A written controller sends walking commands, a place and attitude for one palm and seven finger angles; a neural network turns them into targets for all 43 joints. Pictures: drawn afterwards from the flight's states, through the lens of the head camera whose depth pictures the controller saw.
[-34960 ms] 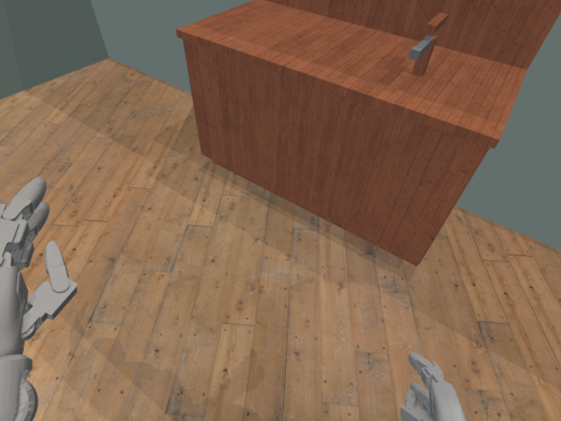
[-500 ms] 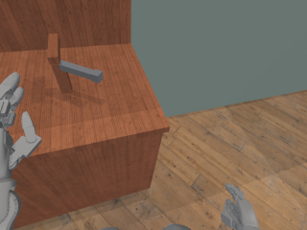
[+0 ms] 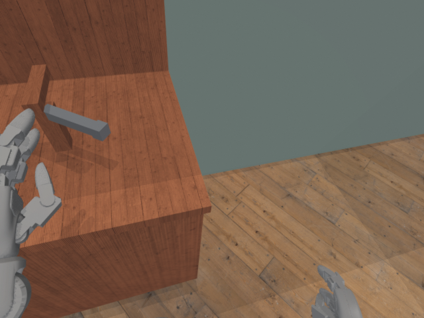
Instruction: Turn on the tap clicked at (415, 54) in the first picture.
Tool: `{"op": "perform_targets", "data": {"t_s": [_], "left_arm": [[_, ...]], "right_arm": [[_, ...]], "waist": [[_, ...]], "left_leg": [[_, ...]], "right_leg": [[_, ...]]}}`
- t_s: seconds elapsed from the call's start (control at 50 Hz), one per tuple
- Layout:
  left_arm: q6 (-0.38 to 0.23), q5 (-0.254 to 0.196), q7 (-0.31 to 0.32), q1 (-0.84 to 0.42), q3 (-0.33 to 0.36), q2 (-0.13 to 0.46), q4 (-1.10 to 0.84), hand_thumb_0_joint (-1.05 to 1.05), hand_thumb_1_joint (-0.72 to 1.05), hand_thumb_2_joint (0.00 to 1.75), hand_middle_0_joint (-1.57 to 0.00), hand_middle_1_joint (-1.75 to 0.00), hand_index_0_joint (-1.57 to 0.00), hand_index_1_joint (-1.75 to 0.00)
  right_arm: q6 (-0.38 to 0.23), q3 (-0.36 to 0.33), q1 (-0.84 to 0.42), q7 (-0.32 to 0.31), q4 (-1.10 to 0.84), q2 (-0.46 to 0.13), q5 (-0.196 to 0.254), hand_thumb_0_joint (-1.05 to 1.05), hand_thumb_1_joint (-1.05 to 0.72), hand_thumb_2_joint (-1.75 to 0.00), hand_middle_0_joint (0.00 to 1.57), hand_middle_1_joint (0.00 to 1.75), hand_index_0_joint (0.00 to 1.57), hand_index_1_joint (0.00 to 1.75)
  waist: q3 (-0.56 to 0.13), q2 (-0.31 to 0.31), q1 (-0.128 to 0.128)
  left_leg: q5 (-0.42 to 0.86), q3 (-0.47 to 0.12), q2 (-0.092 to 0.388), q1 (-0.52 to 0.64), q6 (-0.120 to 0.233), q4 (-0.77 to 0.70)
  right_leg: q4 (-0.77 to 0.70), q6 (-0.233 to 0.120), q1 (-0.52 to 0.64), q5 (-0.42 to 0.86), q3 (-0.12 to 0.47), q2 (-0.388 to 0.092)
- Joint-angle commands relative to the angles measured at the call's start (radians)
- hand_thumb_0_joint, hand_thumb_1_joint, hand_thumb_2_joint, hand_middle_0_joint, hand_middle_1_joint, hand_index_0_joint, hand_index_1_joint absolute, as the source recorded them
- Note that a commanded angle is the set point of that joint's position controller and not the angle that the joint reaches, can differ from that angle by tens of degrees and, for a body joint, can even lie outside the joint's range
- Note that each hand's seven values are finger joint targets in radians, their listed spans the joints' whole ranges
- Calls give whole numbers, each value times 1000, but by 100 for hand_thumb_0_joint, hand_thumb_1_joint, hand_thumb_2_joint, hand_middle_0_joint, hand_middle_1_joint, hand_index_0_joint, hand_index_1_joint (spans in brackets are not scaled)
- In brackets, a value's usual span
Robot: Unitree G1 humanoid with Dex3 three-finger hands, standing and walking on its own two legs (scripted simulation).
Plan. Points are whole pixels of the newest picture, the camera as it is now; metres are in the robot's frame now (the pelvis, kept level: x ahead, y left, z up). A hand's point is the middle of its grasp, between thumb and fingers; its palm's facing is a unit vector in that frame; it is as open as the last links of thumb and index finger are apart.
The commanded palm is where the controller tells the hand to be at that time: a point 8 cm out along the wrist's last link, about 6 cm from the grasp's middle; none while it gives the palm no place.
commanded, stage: come to a stop and stand still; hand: left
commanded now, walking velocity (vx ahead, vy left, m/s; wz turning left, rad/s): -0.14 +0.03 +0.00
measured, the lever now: (100, 130) +0.44 +0.27 +0.09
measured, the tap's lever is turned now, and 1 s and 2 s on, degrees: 53 53 53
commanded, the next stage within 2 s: look again from close up in 1.92 s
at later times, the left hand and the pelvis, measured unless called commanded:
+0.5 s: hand (50, 189) +0.23 +0.24 +0.19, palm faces +0.39 -0.86 -0.34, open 7.4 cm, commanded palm +0.17 +0.28 +0.19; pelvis +0.01 +0.00 +0.01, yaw +0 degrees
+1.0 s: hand out of the picture +0.17 +0.32 +0.20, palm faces +0.47 -0.82 -0.34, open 7.4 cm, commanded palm +0.10 +0.34 +0.19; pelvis -0.06 +0.06 +0.01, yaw -1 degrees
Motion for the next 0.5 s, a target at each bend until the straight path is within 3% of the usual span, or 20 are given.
{"op": "perform_targets", "data": {"t_s": [0.0, 0.02, 0.04, 0.06, 0.08, 0.1, 0.12, 0.14, 0.18, 0.2, 0.22, 0.28, 0.34, 0.38, 0.46, 0.48], "left_arm": [[-102, 6, 25, -13, 227, 251, -198, 0, 90, 90, -20, -30, -20, -30], [-90, -4, 16, 21, 251, 255, -161, 0, 90, 90, -20, -30, -20, -30], [-85, 1, 12, 21, 235, 236, -155, 0, 90, 90, -20, -30, -20, -30], [-84, 3, 11, 30, 235, 226, -120, 0, 90, 90, -20, -30, -20, -30], [-78, -3, 9, 47, 216, 203, -84, 0, 90, 90, -20, -30, -20, -30], [-60, -13, 5, 65, 189, 173, -37, 0, 90, 90, -20, -30, -20, -30], [-38, -23, -1, 101, 133, 105, 37, 0, 90, 90, -20, -30, -20, -30], [-33, -20, -1, 82, 131, 126, 13, 0, 90, 90, -20, -30, -20, -30], [-30, -18, -1, 64, 136, 147, 19, 0, 90, 90, -20, -30, -20, -30], [-28, -16, -1, 38, 134, 156, 3, 0, 90, 90, -20, -30, -20, -30], [-27, -11, -1, -19, 145, 182, -48, 0, 90, 90, -20, -30, -20, -30], [-27, -8, 6, -63, 127, 189, -135, 0, 90, 90, -20, -30, -20, -30], [-34, -7, 19, -116, 146, 227, -254, 0, 90, 90, -20, -30, -20, -30], [-34, -11, 25, -74, 151, 217, -245, 0, 90, 90, -20, -30, -20, -30], [-27, -15, 22, -18, 144, 180, -162, 0, 90, 90, -20, -30, -20, -30], [-133, 135, 5, -1059, 708, 954, -318, 0, 90, 90, -20, -30, -20, -30]], "right_arm": [[-52, -37, -100, 11, -152, -93, 8, 0, -90, -90, 20, 30, 20, 30], [-51, -34, -105, 11, -161, -92, 5, 0, -90, -90, 20, 30, 20, 30], [-49, -24, -94, 16, -165, -84, 15, 0, -90, -90, 20, 30, 20, 30], [-47, -23, -87, 18, -161, -86, 24, 0, -90, -90, 20, 30, 20, 30], [-44, -26, -74, 20, -159, -83, 30, 0, -90, -90, 20, 30, 20, 30], [-43, -27, -64, 21, -158, -84, 30, 0, -90, -90, 20, 30, 20, 30], [-43, -30, -69, 20, -160, -89, 36, 0, -90, -90, 20, 30, 20, 30], [-38, -34, -63, 22, -158, -105, 38, 0, -90, -90, 20, 30, 20, 30], [-31, -21, -72, 13, -156, -96, 33, 0, -90, -90, 20, 30, 20, 30], [-29, -13, -82, 9, -158, -90, 30, 0, -90, -90, 20, 30, 20, 30], [-30, -7, -106, 0, -163, -90, 22, 0, -90, -90, 20, 30, 20, 30], [-27, -8, -109, -19, -174, -91, 19, 0, -90, -90, 20, 30, 20, 30], [-32, -10, -110, -30, -176, -88, 15, 0, -90, -90, 20, 30, 20, 30], [-32, -10, -106, -27, -176, -86, 14, 0, -90, -90, 20, 30, 20, 30], [-29, -10, -101, -23, -167, -91, 8, 0, -90, -90, 20, 30, 20, 30], [-86, -51, 39, -20, -150, -118, -24, 0, -90, -90, 20, 30, 20, 30]], "waist": [[-226, 341, 10], [-200, 371, 12], [-180, 323, 4], [-196, 238, 0], [-232, 113, -14], [-235, 2, -21], [-195, -80, -22], [-201, -104, -20], [-205, -88, -9], [-201, -79, -8], [-209, -52, -2], [-252, 15, 6], [-295, 104, 3], [-293, 156, 5], [-213, 134, -1], [18, -44, 20]], "left_leg": [[383, -315, 215, 201, 109, -214], [386, -277, 204, 146, 91, -193], [401, -222, 177, 95, 63, -144], [370, -156, 130, 49, 31, -78], [337, -97, 75, 25, -2, -9], [252, -64, 29, 13, -31, 27], [225, -62, 2, -3, -45, 50], [199, -68, 3, -7, -45, 50], [99, -80, 5, -17, -35, 5], [125, -83, 8, 0, -30, -32], [212, -85, 21, 45, -27, -68], [407, -106, 60, 154, -8, -95], [487, -103, 59, 201, -16, -88], [414, -111, 59, 173, -19, -112], [161, -123, 41, 86, -29, -165], [180, -44, 32, -63, -7, -7]], "right_leg": [[94, 32, -80, -159, 103, -14], [0, 34, -19, -125, 98, -36], [-125, 36, 59, 10, 89, -35], [-215, 36, 153, 251, 110, -45], [-212, 22, 223, 509, 179, -89], [-207, 5, 214, 646, 244, -144], [-206, -7, 189, 745, 255, -172], [-191, -16, 196, 794, 261, -191], [-189, -6, 200, 754, 245, -200], [-188, 9, 187, 709, 230, -187], [-180, 24, 167, 683, 208, -163], [-187, 54, 149, 574, 174, -106], [-177, 43, 169, 595, 167, -97], [-199, 42, 184, 489, 170, -84], [-278, 34, 149, 269, 186, -76], [-400, 124, -22, 455, 263, -116]]}}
